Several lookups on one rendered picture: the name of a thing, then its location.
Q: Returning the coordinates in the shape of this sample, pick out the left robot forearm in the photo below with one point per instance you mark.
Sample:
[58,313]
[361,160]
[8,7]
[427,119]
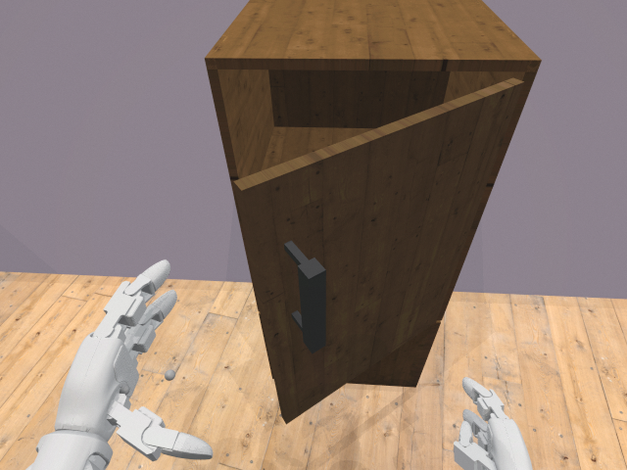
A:
[72,450]

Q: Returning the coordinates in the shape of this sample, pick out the right robot hand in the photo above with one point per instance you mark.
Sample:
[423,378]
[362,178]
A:
[500,443]

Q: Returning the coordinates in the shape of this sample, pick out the left robot hand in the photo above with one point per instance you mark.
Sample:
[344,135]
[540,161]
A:
[106,360]

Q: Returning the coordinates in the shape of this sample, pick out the handle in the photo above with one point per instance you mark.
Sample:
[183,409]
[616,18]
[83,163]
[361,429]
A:
[312,285]

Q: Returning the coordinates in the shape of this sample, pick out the cupboard door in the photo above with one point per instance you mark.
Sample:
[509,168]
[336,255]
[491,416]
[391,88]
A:
[387,214]

